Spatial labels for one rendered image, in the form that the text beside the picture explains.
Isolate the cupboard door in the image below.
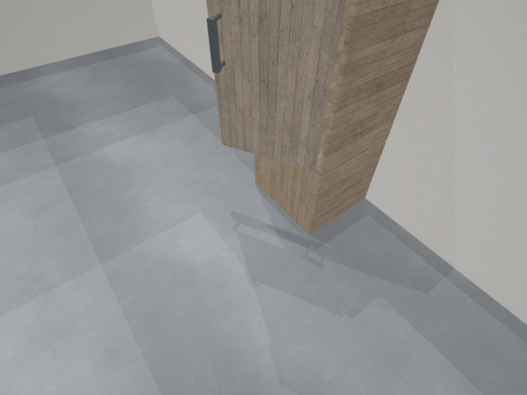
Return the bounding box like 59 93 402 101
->
207 0 347 172

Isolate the handle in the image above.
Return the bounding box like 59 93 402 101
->
207 13 226 73

